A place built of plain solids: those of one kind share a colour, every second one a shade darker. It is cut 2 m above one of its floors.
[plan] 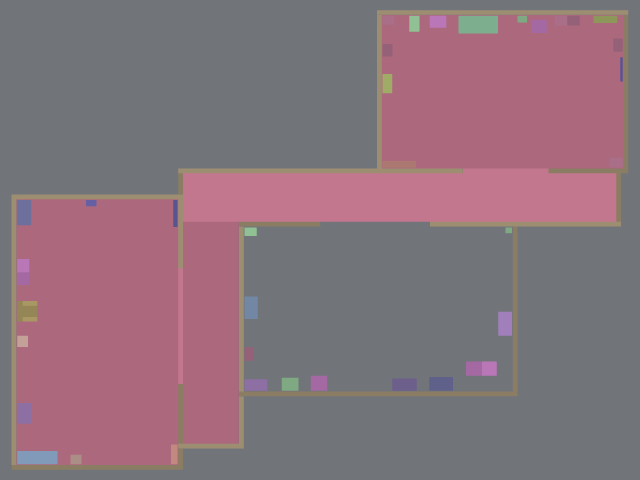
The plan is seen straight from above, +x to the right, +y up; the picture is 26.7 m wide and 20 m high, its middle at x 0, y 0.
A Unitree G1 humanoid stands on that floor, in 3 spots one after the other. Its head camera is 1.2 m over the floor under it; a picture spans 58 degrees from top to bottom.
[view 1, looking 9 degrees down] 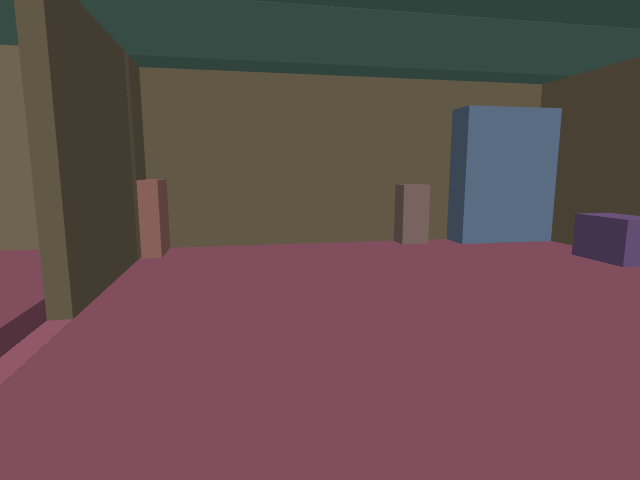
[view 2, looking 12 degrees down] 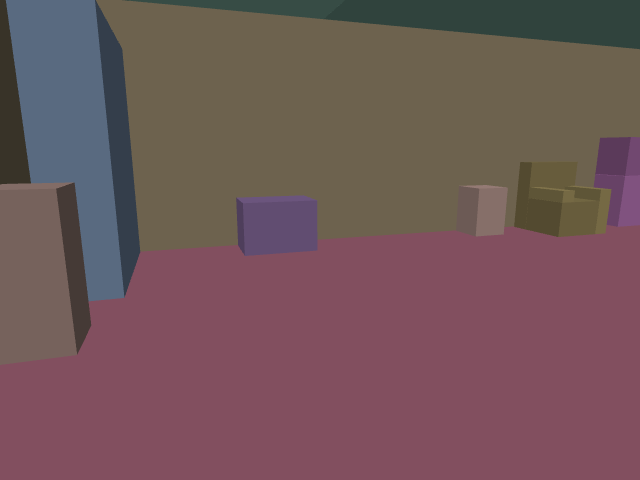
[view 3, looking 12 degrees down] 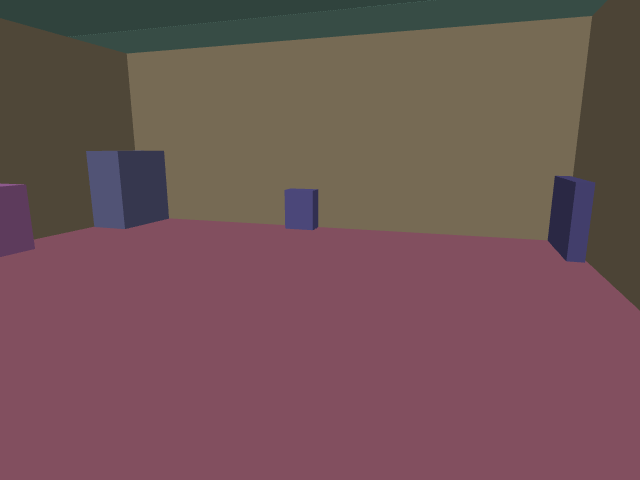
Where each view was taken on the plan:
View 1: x -7.25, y -2.26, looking -101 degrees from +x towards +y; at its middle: wall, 7.34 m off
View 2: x -7.25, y -8.32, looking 162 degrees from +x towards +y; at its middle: floor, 5.77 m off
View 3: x -7.25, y -4.58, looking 108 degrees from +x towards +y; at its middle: floor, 5.77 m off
